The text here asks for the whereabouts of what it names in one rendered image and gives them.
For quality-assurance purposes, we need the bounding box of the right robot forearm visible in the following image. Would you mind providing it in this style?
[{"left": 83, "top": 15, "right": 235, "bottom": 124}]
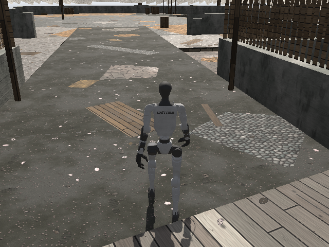
[{"left": 182, "top": 123, "right": 190, "bottom": 140}]

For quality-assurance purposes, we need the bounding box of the left robot forearm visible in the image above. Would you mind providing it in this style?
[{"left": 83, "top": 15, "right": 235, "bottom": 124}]
[{"left": 137, "top": 126, "right": 148, "bottom": 154}]

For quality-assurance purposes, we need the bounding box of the robot left hand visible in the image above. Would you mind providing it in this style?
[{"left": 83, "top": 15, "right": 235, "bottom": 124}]
[{"left": 136, "top": 153, "right": 148, "bottom": 169}]

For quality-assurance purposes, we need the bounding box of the left robot upper arm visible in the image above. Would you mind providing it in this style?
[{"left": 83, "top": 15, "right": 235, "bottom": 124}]
[{"left": 143, "top": 103, "right": 154, "bottom": 133}]

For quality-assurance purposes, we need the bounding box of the robot torso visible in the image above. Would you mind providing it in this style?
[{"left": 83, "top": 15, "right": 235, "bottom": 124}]
[{"left": 153, "top": 102, "right": 177, "bottom": 154}]

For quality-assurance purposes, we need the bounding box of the right robot upper arm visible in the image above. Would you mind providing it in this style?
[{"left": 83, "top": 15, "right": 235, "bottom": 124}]
[{"left": 176, "top": 103, "right": 188, "bottom": 130}]

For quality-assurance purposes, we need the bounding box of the robot left foot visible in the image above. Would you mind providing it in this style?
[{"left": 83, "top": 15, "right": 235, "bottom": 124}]
[{"left": 148, "top": 186, "right": 155, "bottom": 197}]

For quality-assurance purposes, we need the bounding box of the robot right hand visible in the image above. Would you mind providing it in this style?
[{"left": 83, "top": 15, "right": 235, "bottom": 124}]
[{"left": 178, "top": 137, "right": 190, "bottom": 147}]

